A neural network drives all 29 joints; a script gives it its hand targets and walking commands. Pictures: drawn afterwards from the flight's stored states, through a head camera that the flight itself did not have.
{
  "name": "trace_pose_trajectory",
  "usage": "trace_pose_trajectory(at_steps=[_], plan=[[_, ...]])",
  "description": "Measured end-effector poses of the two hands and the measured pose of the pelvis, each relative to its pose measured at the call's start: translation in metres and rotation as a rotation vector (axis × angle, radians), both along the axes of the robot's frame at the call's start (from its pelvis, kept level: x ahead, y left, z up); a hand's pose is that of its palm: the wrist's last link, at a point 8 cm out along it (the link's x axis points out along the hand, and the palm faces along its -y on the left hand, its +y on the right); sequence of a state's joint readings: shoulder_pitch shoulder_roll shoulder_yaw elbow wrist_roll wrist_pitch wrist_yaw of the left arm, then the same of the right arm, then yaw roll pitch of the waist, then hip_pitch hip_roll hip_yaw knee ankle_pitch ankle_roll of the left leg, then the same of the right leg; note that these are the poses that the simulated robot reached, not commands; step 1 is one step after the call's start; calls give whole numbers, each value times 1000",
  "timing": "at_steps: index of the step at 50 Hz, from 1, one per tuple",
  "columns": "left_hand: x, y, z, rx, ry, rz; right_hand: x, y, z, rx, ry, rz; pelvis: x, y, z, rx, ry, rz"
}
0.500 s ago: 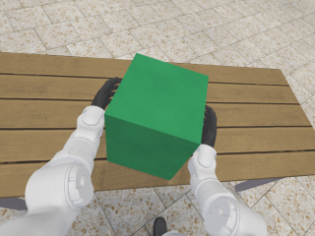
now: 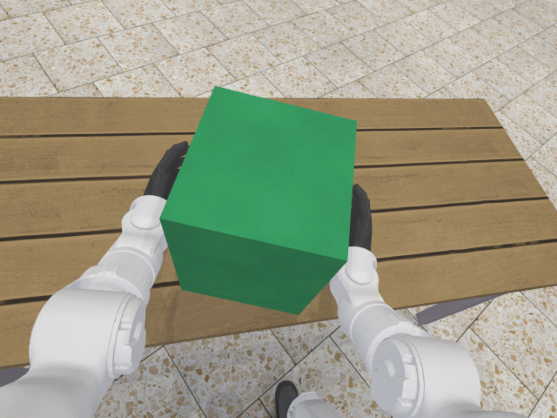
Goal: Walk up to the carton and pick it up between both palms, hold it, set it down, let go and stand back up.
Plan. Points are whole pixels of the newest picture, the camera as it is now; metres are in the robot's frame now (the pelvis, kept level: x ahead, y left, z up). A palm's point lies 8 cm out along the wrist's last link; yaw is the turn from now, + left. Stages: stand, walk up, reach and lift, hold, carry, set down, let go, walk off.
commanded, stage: set down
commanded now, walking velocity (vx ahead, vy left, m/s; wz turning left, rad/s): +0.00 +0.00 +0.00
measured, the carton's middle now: (261, 213) +0.42 -0.04 -0.01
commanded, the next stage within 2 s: none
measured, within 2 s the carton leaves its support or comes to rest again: neither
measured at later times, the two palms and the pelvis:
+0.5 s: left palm (146, 157) +0.46 +0.11 +0.09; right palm (402, 209) +0.37 -0.22 +0.07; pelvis -0.02 +0.01 +0.00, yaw -1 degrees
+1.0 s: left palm (119, 113) +0.47 +0.13 +0.15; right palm (414, 185) +0.37 -0.20 +0.13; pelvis +0.01 +0.00 +0.04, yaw -2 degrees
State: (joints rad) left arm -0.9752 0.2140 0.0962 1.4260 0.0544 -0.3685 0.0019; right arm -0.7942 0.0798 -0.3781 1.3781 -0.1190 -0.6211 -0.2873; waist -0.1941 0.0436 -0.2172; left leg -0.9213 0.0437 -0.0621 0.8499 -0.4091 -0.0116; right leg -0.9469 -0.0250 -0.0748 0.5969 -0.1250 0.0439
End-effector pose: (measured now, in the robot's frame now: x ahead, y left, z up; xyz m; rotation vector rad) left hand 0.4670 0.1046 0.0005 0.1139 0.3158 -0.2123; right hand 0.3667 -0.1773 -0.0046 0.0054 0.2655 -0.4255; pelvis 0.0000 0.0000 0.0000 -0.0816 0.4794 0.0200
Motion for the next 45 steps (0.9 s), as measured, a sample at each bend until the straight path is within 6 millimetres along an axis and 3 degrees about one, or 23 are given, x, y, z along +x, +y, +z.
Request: trace_pose_trajectory(at_steps=[8, 13, 16, 23, 30, 34, 40, 45], plan=[[7, 2, 11, -27, -40, 11, 0, -24, 14, 4, -44, -70, -5, -1, -9, 5, 2, -21], [2, 8, 17, -29, -19, 23, -7, -42, 14, 28, -13, -103, -11, 2, -10, 15, -20, -33], [-4, 11, 23, -14, -23, 12, -5, -46, 25, 42, -62, -97, -14, 4, -10, 22, -24, -38], [-8, 7, 71, -16, -78, 1, 0, -42, 61, 89, -85, -48, -18, 8, -3, 30, -91, -35], [-2, 10, 124, -25, -71, 29, 13, -35, 117, 83, -102, -2, -16, 5, 9, 42, -180, -34], [2, 9, 149, -16, -85, 24, 17, -31, 136, 65, -71, 10, -11, 2, 15, 38, -226, -24], [7, 19, 163, -58, -49, 68, 14, -32, 146, 61, -28, -13, -5, -4, 26, 43, -303, -39], [10, 25, 162, -50, -41, 65, 14, -28, 144, 66, -2, 1, 2, -5, 33, 42, -340, -42]])
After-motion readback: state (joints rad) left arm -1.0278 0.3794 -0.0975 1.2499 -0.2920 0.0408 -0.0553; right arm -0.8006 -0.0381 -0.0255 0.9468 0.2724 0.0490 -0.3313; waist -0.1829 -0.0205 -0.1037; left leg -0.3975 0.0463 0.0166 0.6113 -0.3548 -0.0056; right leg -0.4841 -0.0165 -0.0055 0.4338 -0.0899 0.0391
